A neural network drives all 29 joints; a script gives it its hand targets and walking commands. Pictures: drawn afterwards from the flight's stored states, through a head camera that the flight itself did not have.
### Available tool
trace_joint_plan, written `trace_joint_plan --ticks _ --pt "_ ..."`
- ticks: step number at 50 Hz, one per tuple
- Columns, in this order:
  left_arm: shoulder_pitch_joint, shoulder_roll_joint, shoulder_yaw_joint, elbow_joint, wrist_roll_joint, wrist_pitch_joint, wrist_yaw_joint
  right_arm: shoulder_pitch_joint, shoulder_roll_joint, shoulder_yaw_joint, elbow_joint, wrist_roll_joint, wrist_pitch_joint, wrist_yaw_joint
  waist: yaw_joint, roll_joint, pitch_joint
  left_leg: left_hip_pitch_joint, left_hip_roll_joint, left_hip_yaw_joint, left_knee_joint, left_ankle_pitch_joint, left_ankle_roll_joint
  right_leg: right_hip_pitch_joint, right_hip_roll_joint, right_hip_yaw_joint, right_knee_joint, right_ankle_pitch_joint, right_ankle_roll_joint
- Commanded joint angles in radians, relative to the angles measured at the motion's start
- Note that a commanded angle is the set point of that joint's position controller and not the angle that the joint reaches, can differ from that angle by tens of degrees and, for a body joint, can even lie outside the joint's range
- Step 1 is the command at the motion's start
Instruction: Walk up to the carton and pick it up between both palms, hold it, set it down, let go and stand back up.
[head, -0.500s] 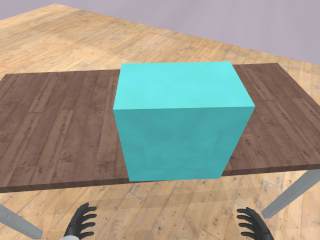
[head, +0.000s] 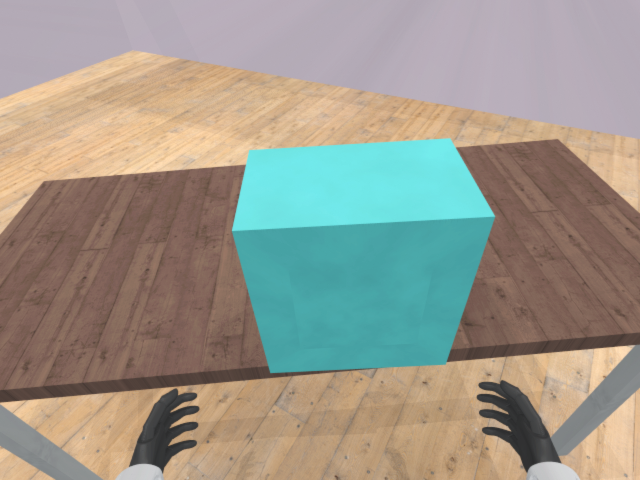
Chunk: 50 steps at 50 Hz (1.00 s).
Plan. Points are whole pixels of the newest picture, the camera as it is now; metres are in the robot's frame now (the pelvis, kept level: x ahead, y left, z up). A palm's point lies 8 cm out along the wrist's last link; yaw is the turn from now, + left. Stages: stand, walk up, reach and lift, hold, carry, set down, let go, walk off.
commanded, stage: reach and lift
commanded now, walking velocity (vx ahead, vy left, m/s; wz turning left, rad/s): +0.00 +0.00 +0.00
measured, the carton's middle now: (353, 264) +0.41 -0.02 +0.07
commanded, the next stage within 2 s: none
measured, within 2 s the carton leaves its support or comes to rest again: neither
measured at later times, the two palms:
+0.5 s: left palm (147, 427) +0.20 +0.23 +0.01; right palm (542, 413) +0.21 -0.23 +0.01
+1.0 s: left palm (143, 353) +0.25 +0.23 +0.08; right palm (554, 347) +0.26 -0.24 +0.08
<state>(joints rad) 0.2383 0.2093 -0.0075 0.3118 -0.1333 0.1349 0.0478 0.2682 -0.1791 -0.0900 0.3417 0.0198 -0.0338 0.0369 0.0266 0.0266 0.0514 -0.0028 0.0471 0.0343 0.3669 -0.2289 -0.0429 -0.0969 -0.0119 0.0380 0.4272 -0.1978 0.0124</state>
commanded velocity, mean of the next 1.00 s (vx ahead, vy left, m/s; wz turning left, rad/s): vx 0.00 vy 0.00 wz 0.00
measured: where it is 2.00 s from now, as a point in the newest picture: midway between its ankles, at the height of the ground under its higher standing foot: outside the picture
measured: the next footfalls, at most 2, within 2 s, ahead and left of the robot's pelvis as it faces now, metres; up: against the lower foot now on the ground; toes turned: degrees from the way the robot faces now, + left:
none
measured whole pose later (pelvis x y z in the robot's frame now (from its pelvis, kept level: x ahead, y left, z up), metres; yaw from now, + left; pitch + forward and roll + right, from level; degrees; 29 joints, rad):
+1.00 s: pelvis +0.02 +0.01 +0.01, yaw -1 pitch -5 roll +0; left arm 0.13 0.23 0.08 -0.16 -0.21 0.38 0.07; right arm 0.15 -0.38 -0.09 0.00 0.36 0.16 0.02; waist 0.03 0.01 0.05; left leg 0.01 0.06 0.04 0.28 -0.20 -0.04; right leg -0.06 0.01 0.06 0.28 -0.13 0.01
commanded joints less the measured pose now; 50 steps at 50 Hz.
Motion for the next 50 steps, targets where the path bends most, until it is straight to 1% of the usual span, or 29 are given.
trace_joint_plan --ticks 1,3,4,6,8,9,12,14,16,18,19,21,22,24,25,26,27,30,31,34,36,37,39,41,42,44,45,47,50 --pt "-0.052 0.134 0.076 -0.185 -0.014 -0.085 -0.006 -0.055 -0.118 -0.015 -0.226 0.048 -0.04 -0.008 0.033 -0.101 -0.005 -0.166 -0.076 0.073 -0.124 0.035 0.03 0.049 0.033 -0.008 -0.156 -0.037 -0.009" --pt "-0.038 0.13 0.077 -0.207 -0.008 -0.114 0.002 -0.039 -0.126 -0.02 -0.231 0.065 -0.058 -0.003 0.032 -0.076 -0.014 -0.158 -0.079 0.067 -0.12 0.08 0.018 0.061 0.035 -0.004 -0.151 0.013 -0.012" --pt "-0.028 0.121 0.061 -0.234 -0.017 -0.132 0.006 -0.025 -0.137 -0.025 -0.239 0.078 -0.071 0.0 0.02 -0.071 -0.039 -0.14 -0.075 0.059 -0.116 0.111 0.011 0.063 0.04 -0.009 -0.146 0.05 -0.016" --pt "-0.025 0.117 0.048 -0.253 -0.029 -0.165 0.011 -0.016 -0.144 -0.03 -0.246 0.102 -0.096 0.005 0.011 -0.058 -0.063 -0.124 -0.075 0.05 -0.104 0.147 0.004 0.066 0.039 -0.003 -0.142 0.086 -0.021" --pt "-0.016 0.124 0.031 -0.289 -0.042 -0.203 0.022 -0.008 -0.161 -0.039 -0.272 0.126 -0.123 0.011 0.008 -0.027 -0.08 -0.119 -0.074 0.038 -0.094 0.176 -0.005 0.064 0.041 -0.003 -0.134 0.102 -0.028" --pt "-0.001 0.125 0.027 -0.294 -0.041 -0.216 0.027 0.008 -0.164 -0.041 -0.255 0.14 -0.132 0.013 0.004 -0.008 -0.08 -0.109 -0.073 0.034 -0.089 0.2 -0.012 0.063 0.042 -0.003 -0.133 0.121 -0.034" --pt "0.026 0.121 0.006 -0.353 -0.039 -0.257 0.045 0.028 -0.192 -0.046 -0.244 0.187 -0.17 0.023 0.004 0.041 -0.107 -0.077 -0.068 0.015 -0.059 0.315 -0.037 0.073 0.059 -0.015 -0.121 0.192 -0.05" --pt "0.065 0.113 0.004 -0.349 -0.029 -0.27 0.045 0.049 -0.214 -0.039 -0.22 0.212 -0.187 0.026 0.0 0.035 -0.095 -0.048 -0.069 0.007 -0.047 0.382 -0.044 0.08 0.065 -0.016 -0.132 0.236 -0.055" --pt "0.097 0.102 0.0 -0.352 -0.023 -0.279 0.042 0.06 -0.24 -0.042 -0.208 0.232 -0.203 0.028 -0.001 0.027 -0.078 -0.037 -0.068 0.0 -0.042 0.409 -0.048 0.076 0.071 -0.017 -0.137 0.256 -0.06" --pt "0.096 0.098 -0.005 -0.376 -0.031 -0.29 0.042 0.046 -0.251 -0.039 -0.24 0.247 -0.225 0.029 -0.002 0.009 -0.065 -0.037 -0.073 -0.003 -0.033 0.42 -0.047 0.072 0.075 -0.015 -0.141 0.264 -0.06" --pt "0.103 0.091 -0.013 -0.391 -0.03 -0.295 0.043 0.055 -0.257 -0.041 -0.236 0.255 -0.232 0.029 -0.007 0.012 -0.057 -0.036 -0.072 -0.008 -0.033 0.432 -0.05 0.077 0.076 -0.015 -0.139 0.278 -0.06" --pt "0.104 0.086 -0.019 -0.393 -0.034 -0.293 0.042 0.043 -0.266 -0.028 -0.243 0.276 -0.236 0.031 -0.007 -0.003 -0.043 -0.033 -0.073 -0.01 -0.033 0.439 -0.05 0.084 0.078 -0.015 -0.146 0.288 -0.062" --pt "0.095 0.09 -0.018 -0.423 -0.036 -0.289 0.045 0.04 -0.28 -0.031 -0.259 0.288 -0.235 0.033 -0.004 0.004 -0.06 -0.031 -0.071 -0.011 -0.036 0.438 -0.052 0.088 0.08 -0.016 -0.145 0.287 -0.065" --pt "0.076 0.087 -0.024 -0.428 -0.043 -0.259 0.047 0.009 -0.296 -0.036 -0.277 0.291 -0.214 0.037 -0.011 -0.012 -0.021 -0.05 -0.072 -0.009 -0.049 0.384 -0.048 0.076 0.079 -0.015 -0.152 0.253 -0.066" --pt "0.065 0.088 -0.018 -0.431 -0.044 -0.237 0.05 -0.005 -0.315 -0.04 -0.298 0.288 -0.197 0.038 -0.009 -0.034 -0.017 -0.052 -0.07 -0.008 -0.06 0.358 -0.043 0.079 0.079 -0.015 -0.157 0.243 -0.064" --pt "0.049 0.084 -0.019 -0.454 -0.049 -0.213 0.052 -0.013 -0.315 -0.048 -0.315 0.289 -0.176 0.038 -0.009 -0.033 -0.014 -0.057 -0.07 -0.005 -0.071 0.328 -0.041 0.074 0.076 -0.013 -0.163 0.225 -0.065" --pt "0.039 0.086 -0.021 -0.47 -0.055 -0.189 0.055 -0.026 -0.329 -0.051 -0.351 0.287 -0.156 0.038 -0.009 -0.05 -0.018 -0.058 -0.068 -0.004 -0.078 0.306 -0.037 0.076 0.077 -0.014 -0.164 0.216 -0.062" --pt "-0.025 0.091 -0.004 -0.504 -0.059 -0.116 0.062 -0.065 -0.338 -0.07 -0.389 0.29 -0.089 0.034 -0.002 -0.054 -0.001 -0.077 -0.066 0.003 -0.101 0.239 -0.033 0.068 0.071 -0.007 -0.173 0.174 -0.061" --pt "-0.048 0.09 -0.002 -0.537 -0.066 -0.091 0.065 -0.084 -0.343 -0.074 -0.415 0.293 -0.068 0.032 0.001 -0.055 -0.018 -0.075 -0.064 0.004 -0.106 0.232 -0.031 0.069 0.071 -0.007 -0.174 0.17 -0.06" --pt "-0.092 0.1 0.028 -0.571 -0.076 -0.022 0.068 -0.118 -0.35 -0.082 -0.465 0.296 -0.012 0.024 0.01 -0.066 -0.038 -0.08 -0.065 0.013 -0.116 0.198 -0.023 0.066 0.065 0.005 -0.177 0.173 -0.053" --pt "-0.119 0.103 0.05 -0.577 -0.072 0.022 0.062 -0.132 -0.348 -0.078 -0.466 0.298 0.027 0.016 0.009 -0.069 -0.051 -0.067 -0.067 0.017 -0.122 0.196 -0.019 0.073 0.06 0.012 -0.183 0.184 -0.048" --pt "-0.144 0.113 0.062 -0.609 -0.078 0.04 0.06 -0.151 -0.348 -0.078 -0.485 0.303 0.04 0.014 0.014 -0.059 -0.078 -0.058 -0.068 0.021 -0.122 0.207 -0.02 0.073 0.058 0.013 -0.182 0.197 -0.047" --pt "-0.164 0.119 0.088 -0.623 -0.072 0.079 0.055 -0.166 -0.356 -0.078 -0.485 0.309 0.07 0.007 0.007 -0.065 -0.09 -0.044 -0.073 0.021 -0.118 0.232 -0.02 0.081 0.059 0.017 -0.184 0.23 -0.042" --pt "-0.184 0.12 0.11 -0.643 -0.064 0.127 0.045 -0.188 -0.361 -0.066 -0.487 0.327 0.104 -0.001 0.014 -0.045 -0.098 -0.029 -0.073 0.022 -0.12 0.259 -0.023 0.092 0.06 0.018 -0.189 0.245 -0.046" --pt "-0.188 0.119 0.116 -0.653 -0.06 0.152 0.04 -0.196 -0.365 -0.065 -0.482 0.336 0.121 -0.003 0.011 -0.039 -0.102 -0.019 -0.072 0.021 -0.122 0.263 -0.024 0.089 0.059 0.019 -0.192 0.248 -0.045" --pt "-0.238 0.137 0.138 -0.666 -0.068 0.19 0.029 -0.254 -0.369 -0.072 -0.515 0.337 0.143 -0.013 0.01 -0.037 -0.119 -0.025 -0.076 0.027 -0.124 0.242 -0.02 0.078 0.055 0.021 -0.196 0.232 -0.04" --pt "-0.242 0.13 0.141 -0.648 -0.07 0.21 0.024 -0.261 -0.366 -0.077 -0.498 0.334 0.158 -0.018 0.002 -0.041 -0.094 -0.03 -0.075 0.026 -0.129 0.22 -0.017 0.07 0.055 0.021 -0.199 0.216 -0.041" --pt "-0.277 0.14 0.146 -0.687 -0.075 0.239 0.019 -0.298 -0.371 -0.079 -0.516 0.346 0.178 -0.02 0.004 -0.026 -0.123 -0.031 -0.071 0.025 -0.132 0.211 -0.018 0.08 0.055 0.014 -0.2 0.194 -0.043" --pt "-0.35 0.163 0.157 -0.682 -0.097 0.274 0.016 -0.384 -0.382 -0.095 -0.559 0.34 0.202 -0.028 0.003 -0.044 -0.142 -0.052 -0.073 0.031 -0.135 0.157 -0.01 0.059 0.053 0.011 -0.195 0.159 -0.035"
